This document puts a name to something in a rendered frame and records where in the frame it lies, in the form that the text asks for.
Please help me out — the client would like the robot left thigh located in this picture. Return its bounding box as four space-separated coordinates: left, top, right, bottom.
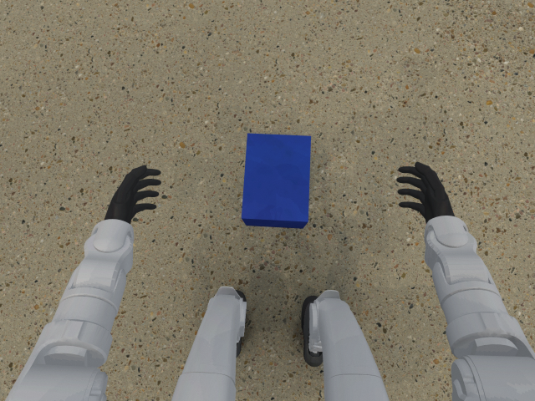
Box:
171 294 247 401

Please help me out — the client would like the robot right forearm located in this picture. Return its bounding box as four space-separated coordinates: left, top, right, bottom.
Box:
424 216 535 360

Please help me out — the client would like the right robot upper arm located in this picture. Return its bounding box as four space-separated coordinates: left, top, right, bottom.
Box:
451 355 535 401

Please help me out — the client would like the right robot shin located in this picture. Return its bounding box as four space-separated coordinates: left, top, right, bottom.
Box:
308 290 349 352

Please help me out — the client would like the carton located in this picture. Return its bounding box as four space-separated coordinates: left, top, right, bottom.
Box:
242 133 311 229

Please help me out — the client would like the left robot upper arm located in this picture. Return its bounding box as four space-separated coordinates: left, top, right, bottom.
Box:
13 364 108 401

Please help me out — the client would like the robot left hand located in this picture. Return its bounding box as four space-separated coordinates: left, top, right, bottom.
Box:
104 165 161 224

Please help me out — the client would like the robot right hand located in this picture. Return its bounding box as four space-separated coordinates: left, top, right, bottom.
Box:
396 162 454 224

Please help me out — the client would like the robot left forearm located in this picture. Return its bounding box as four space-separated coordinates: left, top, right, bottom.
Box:
5 219 134 401

